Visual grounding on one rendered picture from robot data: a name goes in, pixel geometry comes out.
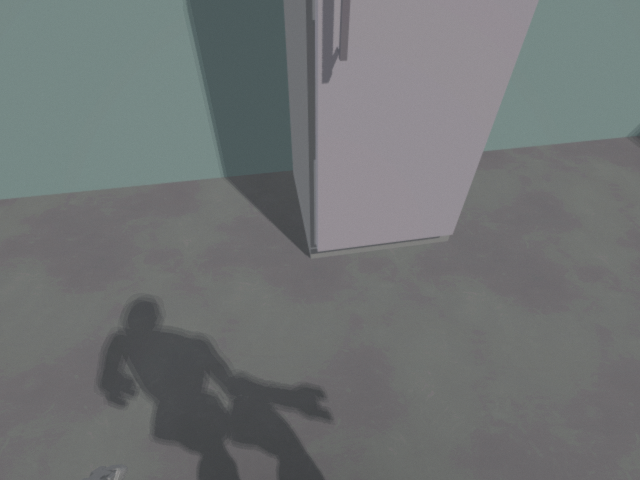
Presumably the fridge door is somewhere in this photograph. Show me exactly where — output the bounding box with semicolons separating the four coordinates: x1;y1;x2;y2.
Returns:
315;0;539;252

